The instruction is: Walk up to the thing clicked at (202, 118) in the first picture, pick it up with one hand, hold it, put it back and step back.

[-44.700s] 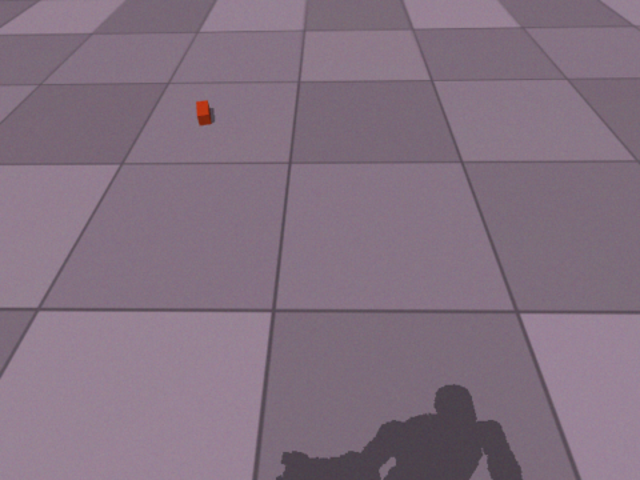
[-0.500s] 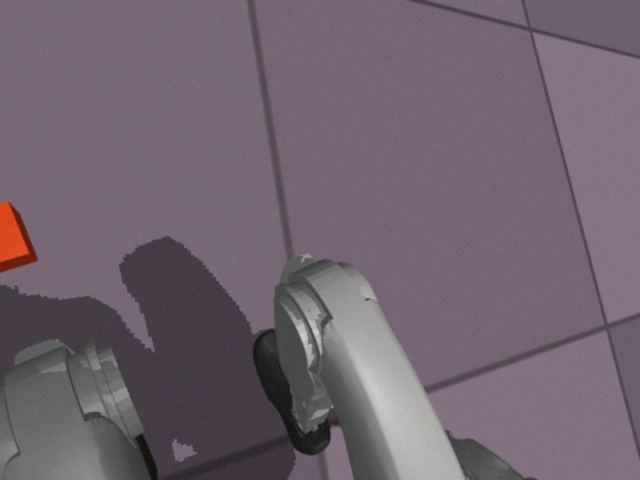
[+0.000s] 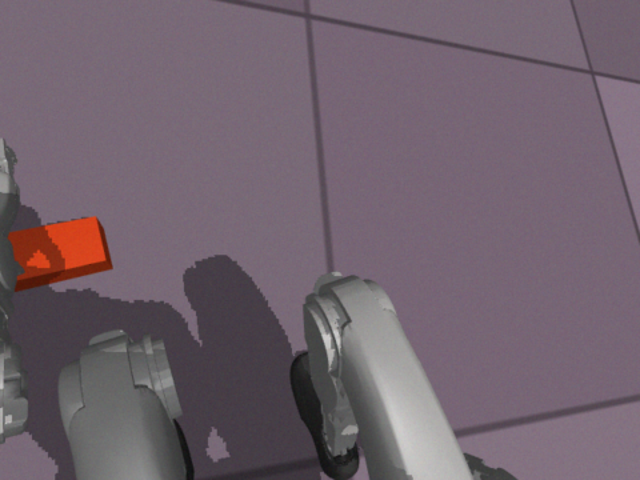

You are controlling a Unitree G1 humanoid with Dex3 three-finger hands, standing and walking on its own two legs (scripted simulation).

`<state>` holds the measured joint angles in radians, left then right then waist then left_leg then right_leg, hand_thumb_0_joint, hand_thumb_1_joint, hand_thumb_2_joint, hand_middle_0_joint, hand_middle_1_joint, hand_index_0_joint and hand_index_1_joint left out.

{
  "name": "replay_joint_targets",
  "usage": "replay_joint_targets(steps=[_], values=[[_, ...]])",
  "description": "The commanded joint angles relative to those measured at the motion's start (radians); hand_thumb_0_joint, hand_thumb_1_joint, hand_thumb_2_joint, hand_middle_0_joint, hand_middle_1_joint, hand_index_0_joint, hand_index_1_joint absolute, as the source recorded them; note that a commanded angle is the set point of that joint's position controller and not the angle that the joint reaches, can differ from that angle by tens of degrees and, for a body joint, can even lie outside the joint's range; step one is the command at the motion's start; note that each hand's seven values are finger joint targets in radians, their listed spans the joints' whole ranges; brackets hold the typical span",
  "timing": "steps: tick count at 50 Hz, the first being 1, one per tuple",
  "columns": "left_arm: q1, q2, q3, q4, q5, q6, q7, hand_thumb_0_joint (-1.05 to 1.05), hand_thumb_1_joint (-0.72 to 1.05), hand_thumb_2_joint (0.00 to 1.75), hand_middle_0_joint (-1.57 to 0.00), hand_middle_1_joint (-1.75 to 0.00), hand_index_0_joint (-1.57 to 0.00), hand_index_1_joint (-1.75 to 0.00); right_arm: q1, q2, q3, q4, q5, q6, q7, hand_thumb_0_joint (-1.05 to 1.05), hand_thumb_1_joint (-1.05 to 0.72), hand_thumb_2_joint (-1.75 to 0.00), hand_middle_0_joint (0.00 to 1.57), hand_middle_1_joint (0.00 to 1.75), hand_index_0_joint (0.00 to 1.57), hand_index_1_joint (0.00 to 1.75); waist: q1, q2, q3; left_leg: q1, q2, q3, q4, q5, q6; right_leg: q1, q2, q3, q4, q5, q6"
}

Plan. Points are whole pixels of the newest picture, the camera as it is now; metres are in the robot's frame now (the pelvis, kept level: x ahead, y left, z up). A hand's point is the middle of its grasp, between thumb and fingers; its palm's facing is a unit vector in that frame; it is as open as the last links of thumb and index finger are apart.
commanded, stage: withdraw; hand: left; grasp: from above
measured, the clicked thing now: (39, 257) +0.44 +0.28 -0.29
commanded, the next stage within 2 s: home in 0.46 s
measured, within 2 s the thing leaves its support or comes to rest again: neither
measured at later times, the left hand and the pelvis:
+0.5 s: hand out of the picture +0.41 +0.28 -0.12, palm faces -0.50 -0.06 -0.86, open 13.9 cm; pelvis -0.02 -0.01 +0.04, yaw +6 degrees
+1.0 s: hand out of the picture +0.39 +0.31 -0.05, palm faces -0.33 -0.40 -0.85, open 9.9 cm; pelvis +0.00 +0.00 +0.09, yaw +6 degrees
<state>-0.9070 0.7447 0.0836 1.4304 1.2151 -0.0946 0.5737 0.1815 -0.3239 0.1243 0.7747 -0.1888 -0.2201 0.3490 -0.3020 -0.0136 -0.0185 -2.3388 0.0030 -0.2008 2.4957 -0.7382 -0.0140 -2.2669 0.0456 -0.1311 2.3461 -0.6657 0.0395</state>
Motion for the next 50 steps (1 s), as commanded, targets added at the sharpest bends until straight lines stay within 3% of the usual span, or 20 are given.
replay_joint_targets(steps=[1,2,4,7,9,13,18,23,27,30,33,35,39,41,43,45,47,48,49,50], values=[[-0.275,0.116,-0.034,-0.230,-0.067,0.066,-0.067,0.00,-0.50,1.00,-0.08,-0.98,-0.08,-0.99,0.172,-0.270,-0.141,-0.021,0.063,0.055,-0.025,0.00,-0.90,-0.90,0.20,0.30,0.20,0.30,0.033,0.438,-0.726,0.547,-0.002,0.122,-0.371,0.245,0.026,0.351,0.025,-0.056,-0.250,0.266,-0.085],[-0.274,0.070,-0.073,-0.215,-0.079,0.072,-0.102,0.00,-0.51,1.00,-0.09,-0.98,-0.08,-0.99,0.169,-0.253,-0.146,-0.022,0.073,0.073,-0.032,0.00,-0.90,-0.90,0.20,0.30,0.20,0.30,0.032,0.380,-0.714,0.529,-0.003,0.129,-0.381,0.224,0.033,0.377,0.032,-0.047,-0.273,0.246,-0.086],[-0.307,0.082,-0.079,-0.266,-0.094,0.070,-0.160,0.00,-0.49,0.99,-0.12,-0.96,-0.11,-0.97,0.189,-0.245,-0.160,-0.030,0.082,0.100,-0.053,0.00,-0.90,-0.90,0.20,0.30,0.20,0.30,0.023,0.285,-0.716,0.492,-0.011,0.146,-0.378,0.216,0.048,0.449,0.033,-0.018,-0.322,0.234,-0.078],[-0.342,0.015,-0.122,-0.249,-0.114,0.051,-0.234,0.00,-0.49,0.99,-0.13,-0.96,-0.11,-0.97,0.184,-0.221,-0.165,-0.047,0.092,0.127,-0.091,0.00,-0.90,-0.91,0.20,0.30,0.20,0.30,0.005,0.197,-0.654,0.454,-0.019,0.145,-0.400,0.165,0.052,0.450,0.023,0.004,-0.368,0.161,-0.080],[-0.337,0.001,-0.132,-0.197,-0.103,0.032,-0.271,0.00,-0.49,1.00,-0.11,-0.97,-0.10,-0.98,0.184,-0.224,-0.161,-0.059,0.096,0.140,-0.120,0.00,-0.90,-0.90,0.20,0.30,0.20,0.30,-0.002,0.134,-0.601,0.424,-0.026,0.142,-0.412,0.142,0.052,0.430,0.017,0.003,-0.383,0.130,-0.084],[-0.318,0.032,-0.134,-0.134,-0.082,-0.018,-0.300,0.00,-0.50,1.01,-0.11,-0.99,-0.10,-1.00,0.155,-0.195,-0.142,-0.087,0.093,0.157,-0.170,0.00,-0.90,-0.90,0.20,0.30,0.20,0.30,0.024,0.075,-0.546,0.368,-0.039,0.173,-0.422,0.072,0.057,0.471,0.013,0.035,-0.425,0.021,-0.080],[-0.379,0.084,-0.113,-0.087,-0.025,-0.076,-0.250,0.00,-0.50,1.01,-0.09,-1.00,-0.08,-1.00,0.135,-0.186,-0.119,-0.091,0.087,0.161,-0.213,0.00,-0.89,-0.90,0.20,0.30,0.20,0.30,0.043,0.133,-0.585,0.398,-0.040,0.174,-0.420,0.085,0.050,0.435,0.010,0.038,-0.384,0.032,-0.086],[-0.441,0.123,-0.091,0.011,0.035,-0.121,-0.155,0.00,-0.49,1.00,-0.09,-1.01,-0.09,-1.00,0.146,-0.194,-0.094,-0.079,0.059,0.144,-0.229,0.00,-0.89,-0.90,0.20,0.30,0.20,0.30,0.009,0.174,-0.590,0.396,-0.034,0.172,-0.374,0.112,0.051,0.389,0.008,0.031,-0.339,0.069,-0.079],[-0.522,0.244,-0.017,-0.020,0.076,-0.132,-0.071,0.00,-0.51,1.00,-0.08,-1.01,-0.08,-1.00,0.168,-0.212,-0.091,-0.071,0.035,0.124,-0.231,0.00,-0.90,-0.90,0.20,0.30,0.20,0.30,0.021,0.281,-0.674,0.482,-0.029,0.167,-0.356,0.133,0.040,0.364,0.003,0.016,-0.299,0.080,-0.084],[-0.511,0.244,0.013,-0.086,0.072,-0.116,-0.038,0.00,-0.38,0.90,-0.24,-0.85,-0.22,-0.85,0.191,-0.225,-0.107,-0.056,0.024,0.110,-0.224,0.00,-0.88,-0.89,0.20,0.30,0.20,0.30,0.021,0.388,-0.742,0.586,-0.026,0.166,-0.365,0.187,0.028,0.338,-0.005,-0.018,-0.262,0.158,-0.084],[-0.432,0.245,0.038,-0.204,0.023,-0.078,-0.043,0.00,-0.28,0.91,-0.25,-0.68,-0.22,-0.71,0.191,-0.232,-0.139,-0.059,0.033,0.111,-0.215,0.00,-0.88,-0.89,0.20,0.30,0.20,0.30,0.059,0.483,-0.877,0.694,-0.023,0.163,-0.396,0.261,0.016,0.344,-0.014,-0.031,-0.232,0.228,-0.089],[-0.379,0.233,0.046,-0.220,-0.018,-0.047,-0.068,0.00,-0.16,0.93,-0.25,-0.65,-0.22,-0.68,0.207,-0.235,-0.161,-0.054,0.045,0.120,-0.208,0.00,-0.88,-0.89,0.20,0.30,0.20,0.30,0.068,0.478,-0.897,0.712,-0.023,0.166,-0.407,0.296,0.014,0.362,-0.019,-0.026,-0.237,0.261,-0.091],[-0.288,0.176,0.035,-0.318,-0.133,-0.004,-0.161,0.00,0.07,0.90,-0.23,-0.56,-0.21,-0.58,0.249,-0.221,-0.192,-0.049,0.076,0.138,-0.197,0.00,-0.89,-0.90,0.20,0.30,0.20,0.30,0.100,0.423,-0.920,0.703,-0.024,0.173,-0.441,0.305,0.027,0.439,-0.018,-0.009,-0.297,0.274,-0.090],[-0.252,0.189,0.064,-0.437,-0.207,0.005,-0.214,0.00,0.23,0.92,-0.23,-0.53,-0.21,-0.54,0.265,-0.223,-0.213,-0.057,0.099,0.149,-0.196,0.00,-0.89,-0.90,0.20,0.30,0.20,0.30,0.131,0.374,-0.948,0.712,-0.027,0.168,-0.476,0.307,0.033,0.496,-0.017,0.000,-0.341,0.274,-0.087],[-0.098,0.035,-0.003,-0.447,-0.289,0.033,-0.285,0.00,0.39,0.93,-0.23,-0.49,-0.21,-0.50,0.244,-0.210,-0.220,-0.085,0.122,0.159,-0.196,0.00,-0.89,-0.90,0.20,0.30,0.20,0.30,0.127,0.320,-0.875,0.716,-0.027,0.148,-0.529,0.274,0.033,0.495,-0.020,0.002,-0.389,0.246,-0.086],[-0.016,0.091,0.048,-0.612,-0.362,0.048,-0.340,0.00,0.55,0.98,-0.23,-0.45,-0.22,-0.46,0.218,-0.218,-0.230,-0.134,0.146,0.174,-0.206,0.00,-0.89,-0.90,0.20,0.30,0.20,0.30,0.154,0.265,-0.894,0.727,-0.026,0.133,-0.573,0.270,0.040,0.562,-0.019,0.011,-0.431,0.255,-0.081],[0.114,-0.018,-0.007,-0.660,-0.441,0.069,-0.405,0.00,0.71,0.97,-0.22,-0.41,-0.22,-0.41,0.191,-0.183,-0.224,-0.150,0.163,0.186,-0.214,0.00,-0.90,-0.90,0.20,0.30,0.20,0.30,0.156,0.185,-0.822,0.710,-0.020,0.132,-0.612,0.259,0.045,0.595,-0.016,0.021,-0.479,0.254,-0.074],[0.124,0.028,0.037,-0.773,-0.479,0.071,-0.424,0.00,0.79,1.01,-0.23,-0.40,-0.22,-0.41,0.163,-0.187,-0.225,-0.190,0.168,0.189,-0.221,0.00,-0.90,-0.90,0.20,0.30,0.20,0.30,0.173,0.178,-0.838,0.712,-0.020,0.131,-0.625,0.272,0.047,0.634,-0.016,0.029,-0.497,0.268,-0.072],[0.175,-0.012,0.031,-0.767,-0.518,0.082,-0.444,0.00,0.87,1.00,-0.22,-0.38,-0.22,-0.38,0.147,-0.186,-0.223,-0.190,0.171,0.194,-0.230,0.00,-0.90,-0.90,0.20,0.30,0.20,0.30,0.175,0.146,-0.792,0.706,-0.022,0.126,-0.633,0.263,0.046,0.634,-0.019,0.033,-0.517,0.260,-0.076],[0.218,-0.088,-0.030,-0.809,-0.548,0.086,-0.469,0.00,0.91,0.93,-0.21,-0.32,-0.21,-0.32,0.143,-0.158,-0.218,-0.184,0.174,0.195,-0.235,0.00,-0.90,-0.90,0.20,0.30,0.20,0.30,0.167,0.128,-0.755,0.703,-0.018,0.133,-0.654,0.242,0.049,0.649,-0.016,0.037,-0.545,0.243,-0.073]])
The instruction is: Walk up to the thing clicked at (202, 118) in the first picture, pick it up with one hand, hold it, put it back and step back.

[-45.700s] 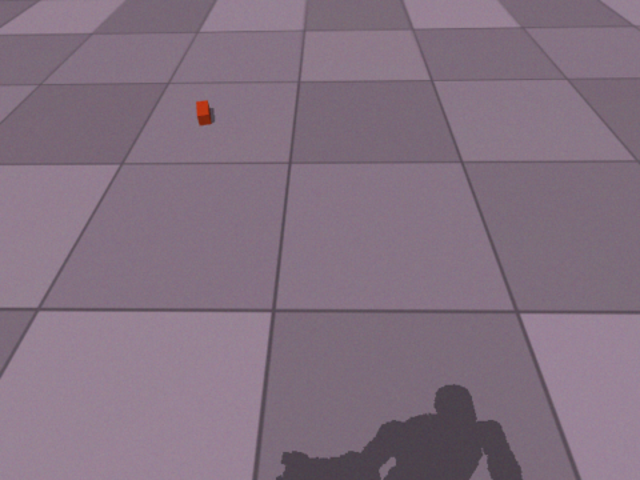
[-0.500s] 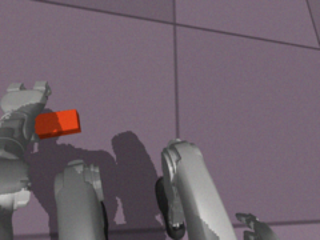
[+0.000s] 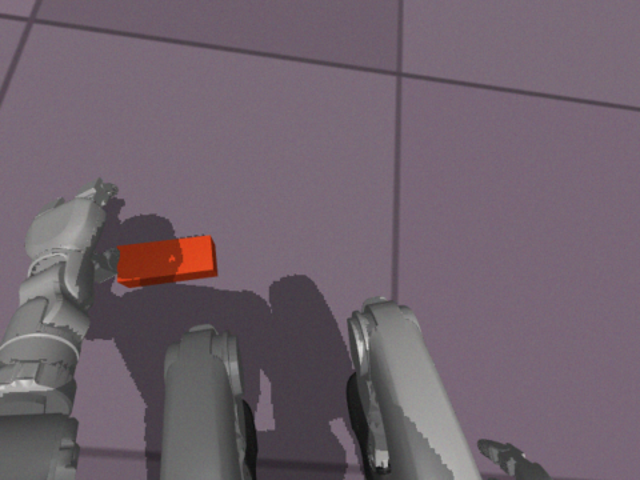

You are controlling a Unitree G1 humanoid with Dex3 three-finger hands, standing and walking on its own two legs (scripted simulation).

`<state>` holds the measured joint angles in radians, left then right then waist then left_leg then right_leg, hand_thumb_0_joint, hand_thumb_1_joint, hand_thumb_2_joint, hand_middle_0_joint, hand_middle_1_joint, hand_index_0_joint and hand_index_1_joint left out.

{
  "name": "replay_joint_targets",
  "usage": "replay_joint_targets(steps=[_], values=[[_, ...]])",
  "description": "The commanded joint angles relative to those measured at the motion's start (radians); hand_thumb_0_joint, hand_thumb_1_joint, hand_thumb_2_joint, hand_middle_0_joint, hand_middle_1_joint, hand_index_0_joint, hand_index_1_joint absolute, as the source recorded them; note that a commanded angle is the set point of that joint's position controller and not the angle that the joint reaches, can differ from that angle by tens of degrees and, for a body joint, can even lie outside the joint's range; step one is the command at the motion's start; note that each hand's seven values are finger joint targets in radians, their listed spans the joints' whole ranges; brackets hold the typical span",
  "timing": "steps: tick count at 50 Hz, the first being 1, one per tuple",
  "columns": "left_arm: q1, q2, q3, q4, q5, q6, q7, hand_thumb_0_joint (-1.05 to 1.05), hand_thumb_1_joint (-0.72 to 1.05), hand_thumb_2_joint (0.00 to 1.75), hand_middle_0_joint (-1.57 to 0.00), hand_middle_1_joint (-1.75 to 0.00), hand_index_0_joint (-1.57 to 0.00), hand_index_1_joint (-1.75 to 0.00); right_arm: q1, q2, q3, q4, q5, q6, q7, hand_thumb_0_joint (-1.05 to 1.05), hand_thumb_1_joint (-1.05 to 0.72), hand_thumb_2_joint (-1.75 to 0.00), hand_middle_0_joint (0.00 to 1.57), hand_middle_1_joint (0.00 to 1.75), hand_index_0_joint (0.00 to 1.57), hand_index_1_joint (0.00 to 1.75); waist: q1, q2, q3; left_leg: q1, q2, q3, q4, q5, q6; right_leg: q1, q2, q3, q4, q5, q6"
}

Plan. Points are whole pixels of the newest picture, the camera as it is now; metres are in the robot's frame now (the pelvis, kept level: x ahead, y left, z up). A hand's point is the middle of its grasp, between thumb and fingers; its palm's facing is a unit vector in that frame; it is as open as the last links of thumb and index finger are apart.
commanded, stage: home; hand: left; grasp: from above
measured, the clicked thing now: (169, 261) +0.47 +0.23 -0.37
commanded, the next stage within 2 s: none
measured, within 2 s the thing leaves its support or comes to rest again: neither
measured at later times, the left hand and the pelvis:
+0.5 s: hand (38, 389) +0.27 +0.21 +0.08, palm faces -0.04 -0.92 -0.40, open 7.4 cm; pelvis +0.01 -0.01 +0.18, yaw +4 degrees
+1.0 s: hand out of the picture +0.22 +0.19 +0.27, palm faces +0.15 -0.96 -0.22, open 7.4 cm; pelvis +0.07 +0.00 +0.31, yaw +6 degrees
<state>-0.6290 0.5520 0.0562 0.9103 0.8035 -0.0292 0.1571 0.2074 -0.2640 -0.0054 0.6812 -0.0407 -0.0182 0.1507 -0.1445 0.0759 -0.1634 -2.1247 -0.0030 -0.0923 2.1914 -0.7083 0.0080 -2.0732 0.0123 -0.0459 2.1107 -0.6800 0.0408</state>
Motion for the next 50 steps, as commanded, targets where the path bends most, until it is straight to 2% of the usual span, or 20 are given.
replay_joint_targets(steps=[1,2,3,4,5,7,8,9,10,12,13,15,19,21,24,30,36,41,45,50], values=[[-0.041,0.144,0.038,-0.370,-0.164,0.021,-0.060,0.00,0.90,0.90,-0.20,-0.30,-0.20,-0.30,0.097,-0.217,-0.092,-0.125,0.032,-0.008,-0.044,0.00,-0.90,-0.90,0.20,0.30,0.20,0.30,0.028,0.034,-0.631,0.519,-0.007,0.023,-0.380,0.198,0.028,0.488,0.016,-0.041,-0.332,0.242,-0.072],[-0.007,0.141,0.049,-0.380,-0.194,0.028,-0.066,0.00,0.90,0.90,-0.20,-0.30,-0.20,-0.30,0.084,-0.209,-0.090,-0.123,0.037,-0.007,-0.049,0.00,-0.90,-0.90,0.20,0.30,0.20,0.30,0.037,0.038,-0.604,0.529,-0.006,0.024,-0.399,0.196,0.026,0.502,0.014,-0.033,-0.350,0.236,-0.073],[-0.013,0.098,0.026,-0.455,-0.225,0.026,-0.074,0.00,0.90,0.90,-0.20,-0.30,-0.20,-0.30,0.074,-0.198,-0.091,-0.127,0.039,-0.009,-0.056,0.00,-0.90,-0.90,0.20,0.30,0.20,0.30,0.035,0.039,-0.599,0.539,-0.008,0.031,-0.415,0.175,0.028,0.520,0.013,-0.030,-0.382,0.220,-0.073],[0.015,0.091,0.032,-0.476,-0.248,0.029,-0.076,0.00,0.90,0.90,-0.20,-0.30,-0.20,-0.30,0.062,-0.189,-0.090,-0.136,0.043,-0.011,-0.061,0.00,-0.90,-0.90,0.20,0.30,0.20,0.30,0.037,0.039,-0.583,0.558,-0.006,0.031,-0.441,0.165,0.028,0.539,0.011,-0.025,-0.403,0.210,-0.073],[0.032,0.097,0.050,-0.505,-0.268,0.033,-0.074,0.00,0.90,0.90,-0.20,-0.30,-0.20,-0.30,0.044,-0.187,-0.090,-0.146,0.049,-0.013,-0.070,0.00,-0.90,-0.90,0.20,0.30,0.20,0.30,0.046,0.032,-0.581,0.586,-0.003,0.029,-0.465,0.144,0.028,0.544,0.010,-0.022,-0.424,0.191,-0.072],[0.077,0.055,0.031,-0.546,-0.304,0.044,-0.077,0.00,0.90,0.90,-0.20,-0.30,-0.20,-0.30,0.015,-0.181,-0.086,-0.156,0.055,-0.020,-0.084,0.00,-0.90,-0.90,0.20,0.30,0.20,0.30,0.045,0.063,-0.543,0.638,-0.001,0.025,-0.515,0.123,0.023,0.551,0.007,-0.016,-0.456,0.170,-0.074],[0.109,0.036,0.028,-0.570,-0.322,0.052,-0.077,0.00,0.90,0.90,-0.20,-0.30,-0.20,-0.30,0.003,-0.178,-0.086,-0.165,0.058,-0.025,-0.091,0.00,-0.90,-0.90,0.20,0.30,0.20,0.30,0.050,0.066,-0.550,0.674,0.002,0.021,-0.541,0.131,0.019,0.568,0.006,-0.016,-0.469,0.178,-0.074],[0.123,0.050,0.049,-0.613,-0.347,0.064,-0.073,0.00,0.90,0.90,-0.20,-0.30,-0.20,-0.30,-0.008,-0.180,-0.087,-0.171,0.061,-0.029,-0.100,0.00,-0.90,-0.90,0.20,0.30,0.20,0.30,0.064,0.066,-0.568,0.716,0.003,0.019,-0.562,0.127,0.019,0.587,0.004,-0.014,-0.490,0.174,-0.074],[0.161,0.019,0.033,-0.629,-0.367,0.077,-0.074,0.00,0.90,0.90,-0.20,-0.30,-0.20,-0.30,-0.018,-0.176,-0.087,-0.179,0.063,-0.034,-0.108,0.00,-0.90,-0.90,0.20,0.30,0.20,0.30,0.059,0.076,-0.562,0.745,0.004,0.022,-0.584,0.137,0.016,0.607,0.003,-0.012,-0.508,0.181,-0.073],[0.227,-0.002,0.037,-0.696,-0.426,0.107,-0.073,0.00,0.90,0.90,-0.20,-0.30,-0.20,-0.30,-0.042,-0.167,-0.081,-0.199,0.067,-0.047,-0.127,0.00,-0.90,-0.90,0.20,0.30,0.20,0.30,0.064,0.057,-0.570,0.790,0.001,0.025,-0.627,0.124,0.018,0.672,0.004,-0.007,-0.562,0.171,-0.070],[0.281,-0.035,0.017,-0.680,-0.452,0.128,-0.075,0.00,0.90,0.91,-0.20,-0.30,-0.20,-0.30,-0.053,-0.163,-0.078,-0.198,0.069,-0.051,-0.135,0.00,-0.90,-0.90,0.20,0.30,0.20,0.30,0.055,0.040,-0.523,0.796,0.002,0.027,-0.650,0.120,0.018,0.680,0.002,-0.005,-0.589,0.163,-0.068],[0.331,-0.032,0.031,-0.757,-0.509,0.159,-0.075,0.00,0.90,0.91,-0.20,-0.31,-0.20,-0.31,-0.072,-0.161,-0.073,-0.221,0.075,-0.061,-0.154,0.00,-0.90,-0.90,0.20,0.30,0.20,0.30,0.066,0.051,-0.536,0.859,0.002,0.020,-0.705,0.099,0.016,0.732,0.003,0.000,-0.636,0.144,-0.067],[0.453,-0.078,0.016,-0.827,-0.631,0.221,-0.073,0.00,0.90,0.90,-0.20,-0.30,-0.20,-0.30,-0.101,-0.137,-0.054,-0.249,0.080,-0.082,-0.187,0.00,-0.90,-0.90,0.20,0.30,0.20,0.30,0.057,0.030,-0.428,0.925,0.006,0.006,-0.814,0.040,0.018,0.801,0.006,0.007,-0.742,0.090,-0.063],[0.489,-0.074,0.032,-0.892,-0.680,0.246,-0.067,0.00,0.90,0.90,-0.20,-0.30,-0.20,-0.30,-0.098,-0.127,-0.045,-0.262,0.084,-0.094,-0.203,0.00,-0.90,-0.90,0.20,0.30,0.20,0.30,0.067,0.031,-0.442,0.994,0.006,0.007,-0.861,0.059,0.016,0.867,0.006,0.014,-0.794,0.101,-0.063],[0.599,-0.111,0.032,-0.911,-0.733,0.289,-0.057,0.00,0.90,0.90,-0.20,-0.30,-0.20,-0.30,-0.076,-0.109,-0.027,-0.269,0.087,-0.110,-0.226,0.00,-0.90,-0.90,0.20,0.30,0.20,0.30,0.062,0.009,-0.387,1.066,0.007,0.003,-0.928,0.115,0.015,0.954,0.006,0.014,-0.868,0.147,-0.062],[0.745,-0.174,0.048,-0.977,-0.812,0.354,-0.051,0.00,0.90,0.90,-0.20,-0.30,-0.20,-0.30,-0.023,-0.084,-0.001,-0.269,0.085,-0.145,-0.280,0.00,-0.90,-0.90,0.20,0.30,0.20,0.30,0.068,0.010,-0.329,1.229,0.011,0.006,-1.058,0.270,0.008,1.138,0.006,0.011,-1.004,0.273,-0.061],[0.909,-0.214,0.052,-1.075,-0.859,0.400,-0.064,0.00,0.90,0.90,-0.20,-0.30,-0.20,-0.30,0.024,-0.071,0.008,-0.287,0.075,-0.180,-0.320,0.00,-0.90,-0.90,0.20,0.30,0.20,0.30,0.080,0.025,-0.242,1.377,0.011,0.016,-1.199,0.377,0.000,1.305,0.011,-0.003,-1.145,0.361,-0.056],[1.034,-0.225,0.050,-1.174,-0.867,0.427,-0.075,0.00,0.90,0.90,-0.20,-0.30,-0.20,-0.30,0.041,-0.060,0.007,-0.314,0.069,-0.205,-0.341,0.00,-0.90,-0.90,0.20,0.30,0.20,0.30,0.093,0.014,-0.174,1.464,0.010,0.026,-1.289,0.410,-0.001,1.403,0.015,-0.012,-1.245,0.387,-0.052],[1.110,-0.243,0.033,-1.206,-0.867,0.442,-0.090,0.00,0.90,0.90,-0.20,-0.30,-0.20,-0.30,0.039,-0.056,0.007,-0.330,0.065,-0.228,-0.349,0.00,-0.90,-0.90,0.20,0.30,0.20,0.30,0.095,-0.033,-0.098,1.473,0.002,0.031,-1.328,0.386,0.007,1.436,0.018,-0.017,-1.305,0.362,-0.047],[1.128,-0.240,0.027,-1.237,-0.865,0.447,-0.116,0.00,0.90,0.90,-0.20,-0.30,-0.20,-0.30,0.033,-0.066,-0.004,-0.332,0.059,-0.253,-0.352,0.00,-0.90,-0.90,0.20,0.30,0.20,0.30,0.088,-0.046,-0.058,1.497,-0.002,0.044,-1.352,0.387,0.011,1.450,0.017,-0.022,-1.336,0.354,-0.043]])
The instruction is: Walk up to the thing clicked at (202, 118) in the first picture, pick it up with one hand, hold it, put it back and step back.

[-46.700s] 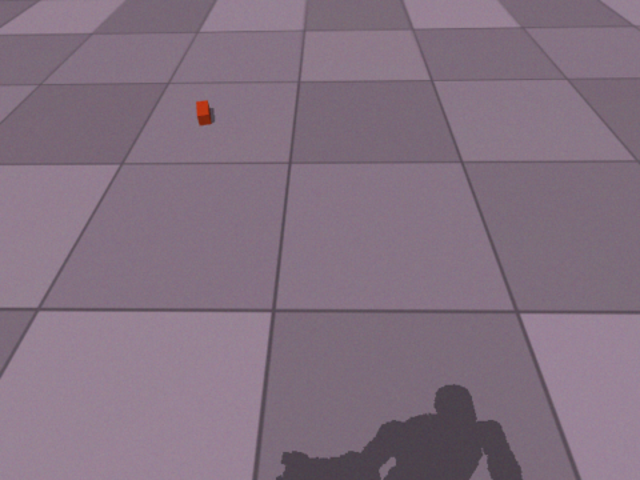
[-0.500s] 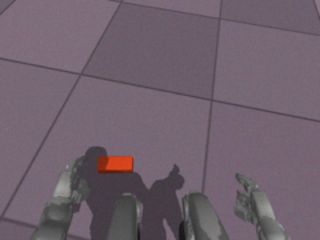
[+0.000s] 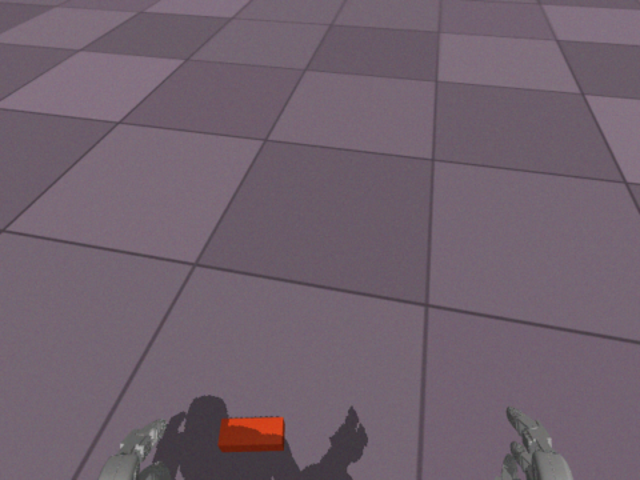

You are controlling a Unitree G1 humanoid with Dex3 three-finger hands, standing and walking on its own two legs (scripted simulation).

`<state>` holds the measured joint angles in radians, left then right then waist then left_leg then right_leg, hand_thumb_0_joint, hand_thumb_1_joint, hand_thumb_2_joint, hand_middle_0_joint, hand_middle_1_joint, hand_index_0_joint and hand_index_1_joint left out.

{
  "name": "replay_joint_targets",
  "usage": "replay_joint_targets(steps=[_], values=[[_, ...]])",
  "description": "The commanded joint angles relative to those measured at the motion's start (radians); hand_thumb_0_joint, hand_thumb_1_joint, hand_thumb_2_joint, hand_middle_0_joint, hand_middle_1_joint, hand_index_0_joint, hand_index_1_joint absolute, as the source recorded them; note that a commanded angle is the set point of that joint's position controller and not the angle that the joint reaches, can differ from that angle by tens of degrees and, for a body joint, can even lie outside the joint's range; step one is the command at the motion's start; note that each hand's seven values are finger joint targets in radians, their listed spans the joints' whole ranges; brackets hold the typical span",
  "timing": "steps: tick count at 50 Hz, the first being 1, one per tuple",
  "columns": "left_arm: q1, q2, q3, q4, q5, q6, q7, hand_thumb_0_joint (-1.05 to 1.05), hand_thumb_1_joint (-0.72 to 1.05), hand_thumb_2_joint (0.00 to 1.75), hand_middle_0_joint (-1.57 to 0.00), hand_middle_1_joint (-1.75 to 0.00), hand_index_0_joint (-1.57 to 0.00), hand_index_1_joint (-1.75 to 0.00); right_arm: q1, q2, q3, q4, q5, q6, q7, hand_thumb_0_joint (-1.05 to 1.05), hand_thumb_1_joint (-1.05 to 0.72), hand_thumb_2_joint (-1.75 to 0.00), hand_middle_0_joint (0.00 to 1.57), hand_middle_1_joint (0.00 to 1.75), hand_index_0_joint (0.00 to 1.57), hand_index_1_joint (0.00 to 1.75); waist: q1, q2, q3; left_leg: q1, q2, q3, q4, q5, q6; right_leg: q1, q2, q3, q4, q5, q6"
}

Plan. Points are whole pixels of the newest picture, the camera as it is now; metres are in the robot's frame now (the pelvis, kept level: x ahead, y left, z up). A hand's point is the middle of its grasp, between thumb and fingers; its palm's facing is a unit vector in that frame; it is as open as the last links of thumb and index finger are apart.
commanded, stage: home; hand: left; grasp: from above
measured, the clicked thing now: (252, 434) +0.42 +0.19 -0.68
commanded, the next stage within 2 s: stand in 1.98 s
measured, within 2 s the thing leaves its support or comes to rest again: neither
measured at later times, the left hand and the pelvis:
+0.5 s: hand out of the picture +0.17 +0.18 -0.04, palm faces +0.04 -0.98 -0.21, open 7.4 cm; pelvis +0.01 +0.00 +0.00, yaw +0 degrees
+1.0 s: hand out of the picture +0.16 +0.18 -0.04, palm faces +0.04 -0.98 -0.20, open 7.4 cm; pelvis +0.00 +0.00 +0.00, yaw +0 degrees
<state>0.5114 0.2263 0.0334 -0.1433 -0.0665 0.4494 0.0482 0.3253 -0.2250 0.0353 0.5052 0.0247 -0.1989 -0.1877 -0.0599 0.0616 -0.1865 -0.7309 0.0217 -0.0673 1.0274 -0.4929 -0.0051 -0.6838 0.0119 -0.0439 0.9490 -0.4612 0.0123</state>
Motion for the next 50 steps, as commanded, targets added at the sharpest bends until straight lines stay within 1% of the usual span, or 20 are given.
replay_joint_targets(steps=[1,8,9,10,14,16,20,21,23,26,32,33,34,37,38,41,45,47,48,50], values=[[-0.021,0.090,0.056,-0.183,0.007,-0.031,-0.010,0.00,0.90,0.90,-0.20,-0.30,-0.20,-0.30,-0.085,-0.111,-0.047,-0.154,-0.008,-0.077,-0.014,0.00,-0.90,-0.90,0.20,0.30,0.20,0.30,0.004,-0.035,-0.024,0.105,-0.027,0.021,-0.190,0.169,0.025,0.057,0.018,-0.024,-0.176,0.134,-0.014],[-0.056,0.099,0.054,-0.182,0.018,-0.044,-0.025,0.00,0.90,0.90,-0.20,-0.30,-0.20,-0.30,-0.090,-0.116,-0.052,-0.140,-0.016,-0.101,-0.011,0.00,-0.90,-0.90,0.20,0.30,0.20,0.30,0.004,-0.019,-0.043,0.137,-0.031,0.020,-0.187,0.213,0.023,0.079,0.013,-0.019,-0.169,0.179,-0.013],[-0.052,0.105,0.066,-0.173,0.021,-0.044,-0.024,0.00,0.90,0.90,-0.20,-0.30,-0.20,-0.30,-0.091,-0.116,-0.053,-0.137,-0.017,-0.103,-0.011,0.00,-0.90,-0.90,0.20,0.30,0.20,0.30,0.008,-0.007,-0.040,0.138,-0.031,0.023,-0.185,0.218,0.023,0.081,0.011,-0.019,-0.167,0.184,-0.013],[-0.050,0.099,0.056,-0.175,0.022,-0.044,-0.025,0.00,0.90,0.90,-0.20,-0.30,-0.20,-0.30,-0.091,-0.116,-0.052,-0.133,-0.016,-0.104,-0.010,0.00,-0.90,-0.90,0.20,0.30,0.20,0.30,0.010,-0.014,-0.049,0.149,-0.029,0.020,-0.188,0.235,0.021,0.084,0.012,-0.019,-0.162,0.196,-0.015],[-0.049,0.103,0.057,-0.178,0.024,-0.049,-0.024,0.00,0.90,0.90,-0.20,-0.30,-0.20,-0.30,-0.096,-0.119,-0.053,-0.127,-0.021,-0.105,-0.008,0.00,-0.90,-0.90,0.20,0.30,0.20,0.30,0.014,0.015,-0.059,0.167,-0.026,0.016,-0.187,0.280,0.014,0.095,0.015,-0.022,-0.150,0.228,-0.017],[-0.039,0.098,0.056,-0.172,0.025,-0.051,-0.022,0.00,0.90,0.90,-0.20,-0.30,-0.20,-0.30,-0.097,-0.116,-0.052,-0.125,-0.022,-0.105,-0.008,0.00,-0.90,-0.90,0.20,0.30,0.20,0.30,0.019,-0.006,-0.060,0.159,-0.028,0.014,-0.181,0.286,0.016,0.104,0.014,-0.023,-0.152,0.238,-0.016],[-0.041,0.105,0.061,-0.174,0.022,-0.052,-0.022,0.00,0.90,0.90,-0.20,-0.30,-0.20,-0.30,-0.102,-0.119,-0.052,-0.126,-0.020,-0.102,-0.006,0.00,-0.90,-0.90,0.20,0.30,0.20,0.30,0.020,-0.013,-0.058,0.157,-0.025,0.012,-0.189,0.270,0.016,0.106,0.016,-0.025,-0.156,0.222,-0.017],[-0.029,0.095,0.051,-0.155,0.021,-0.051,-0.023,0.00,0.90,0.90,-0.20,-0.30,-0.20,-0.30,-0.103,-0.118,-0.050,-0.122,-0.020,-0.102,-0.005,0.00,-0.90,-0.90,0.20,0.30,0.20,0.30,0.020,-0.021,-0.044,0.150,-0.024,0.008,-0.195,0.256,0.016,0.101,0.017,-0.026,-0.157,0.208,-0.016],[-0.033,0.099,0.059,-0.164,0.022,-0.050,-0.022,0.00,0.90,0.90,-0.20,-0.30,-0.20,-0.30,-0.103,-0.119,-0.053,-0.127,-0.020,-0.102,-0.006,0.00,-0.90,-0.90,0.20,0.30,0.20,0.30,0.021,0.001,-0.056,0.159,-0.021,0.010,-0.196,0.268,0.014,0.099,0.017,-0.025,-0.150,0.215,-0.019],[-0.035,0.098,0.059,-0.161,0.018,-0.050,-0.021,0.00,0.90,0.90,-0.20,-0.30,-0.20,-0.30,-0.099,-0.120,-0.053,-0.127,-0.020,-0.102,-0.006,0.00,-0.90,-0.90,0.20,0.30,0.20,0.30,0.017,-0.036,-0.063,0.153,-0.025,0.016,-0.184,0.264,0.021,0.107,0.015,-0.020,-0.159,0.224,-0.014],[-0.038,0.100,0.058,-0.167,0.017,-0.052,-0.022,0.00,0.90,0.90,-0.20,-0.30,-0.20,-0.30,-0.100,-0.119,-0.054,-0.127,-0.018,-0.103,-0.007,0.00,-0.90,-0.90,0.20,0.30,0.20,0.30,0.021,-0.019,-0.058,0.145,-0.024,0.017,-0.186,0.246,0.019,0.102,0.013,-0.019,-0.160,0.204,-0.016],[-0.039,0.111,0.071,-0.176,0.019,-0.053,-0.020,0.00,0.90,0.90,-0.20,-0.30,-0.20,-0.30,-0.098,-0.120,-0.056,-0.126,-0.019,-0.102,-0.008,0.00,-0.90,-0.90,0.20,0.30,0.20,0.30,0.024,-0.021,-0.071,0.154,-0.023,0.019,-0.183,0.257,0.020,0.107,0.014,-0.018,-0.158,0.216,-0.016],[-0.023,0.096,0.054,-0.151,0.020,-0.050,-0.022,0.00,0.90,0.90,-0.20,-0.30,-0.20,-0.30,-0.094,-0.118,-0.055,-0.123,-0.020,-0.103,-0.008,0.00,-0.90,-0.90,0.20,0.30,0.20,0.30,0.020,-0.028,-0.056,0.145,-0.024,0.022,-0.181,0.257,0.020,0.102,0.013,-0.017,-0.158,0.216,-0.015],[-0.033,0.102,0.066,-0.150,0.020,-0.047,-0.021,0.00,0.90,0.90,-0.20,-0.30,-0.20,-0.30,-0.101,-0.118,-0.054,-0.127,-0.020,-0.104,-0.009,0.00,-0.90,-0.90,0.20,0.30,0.20,0.30,0.022,-0.027,-0.027,0.126,-0.026,0.023,-0.188,0.192,0.022,0.085,0.012,-0.016,-0.174,0.164,-0.012],[-0.040,0.100,0.059,-0.158,0.018,-0.047,-0.023,0.00,0.90,0.90,-0.20,-0.30,-0.20,-0.30,-0.102,-0.119,-0.054,-0.129,-0.018,-0.105,-0.009,0.00,-0.90,-0.90,0.20,0.30,0.20,0.30,0.019,-0.041,-0.025,0.123,-0.027,0.023,-0.193,0.169,0.024,0.084,0.012,-0.014,-0.180,0.143,-0.011],[-0.038,0.102,0.062,-0.161,0.021,-0.046,-0.023,0.00,0.90,0.90,-0.20,-0.30,-0.20,-0.30,-0.106,-0.118,-0.054,-0.130,-0.017,-0.108,-0.009,0.00,-0.90,-0.90,0.20,0.30,0.20,0.30,0.023,-0.014,-0.019,0.120,-0.024,0.019,-0.205,0.147,0.020,0.075,0.013,-0.017,-0.176,0.119,-0.014],[-0.046,0.101,0.059,-0.175,0.020,-0.047,-0.024,0.00,0.90,0.90,-0.20,-0.30,-0.20,-0.30,-0.101,-0.115,-0.054,-0.130,-0.018,-0.110,-0.010,0.00,-0.90,-0.90,0.20,0.30,0.20,0.30,0.017,-0.024,-0.032,0.120,-0.027,0.023,-0.192,0.150,0.023,0.078,0.011,-0.013,-0.176,0.126,-0.011],[-0.028,0.100,0.056,-0.170,0.023,-0.044,-0.023,0.00,0.90,0.90,-0.20,-0.30,-0.20,-0.30,-0.097,-0.117,-0.055,-0.125,-0.017,-0.111,-0.011,0.00,-0.90,-0.90,0.20,0.30,0.20,0.30,0.024,-0.014,-0.042,0.128,-0.025,0.024,-0.191,0.174,0.020,0.083,0.011,-0.013,-0.167,0.143,-0.015],[-0.033,0.098,0.052,-0.175,0.023,-0.044,-0.024,0.00,0.90,0.90,-0.20,-0.30,-0.20,-0.30,-0.097,-0.118,-0.056,-0.130,-0.017,-0.111,-0.011,0.00,-0.90,-0.90,0.20,0.30,0.20,0.30,0.019,-0.006,-0.042,0.131,-0.023,0.022,-0.191,0.193,0.019,0.078,0.013,-0.013,-0.161,0.157,-0.016],[-0.043,0.104,0.058,-0.175,0.021,-0.043,-0.022,0.00,0.90,0.90,-0.20,-0.30,-0.20,-0.30,-0.100,-0.120,-0.056,-0.130,-0.017,-0.111,-0.011,0.00,-0.90,-0.90,0.20,0.30,0.20,0.30,0.020,-0.021,-0.037,0.125,-0.023,0.020,-0.190,0.184,0.021,0.079,0.013,-0.016,-0.164,0.150,-0.014]])
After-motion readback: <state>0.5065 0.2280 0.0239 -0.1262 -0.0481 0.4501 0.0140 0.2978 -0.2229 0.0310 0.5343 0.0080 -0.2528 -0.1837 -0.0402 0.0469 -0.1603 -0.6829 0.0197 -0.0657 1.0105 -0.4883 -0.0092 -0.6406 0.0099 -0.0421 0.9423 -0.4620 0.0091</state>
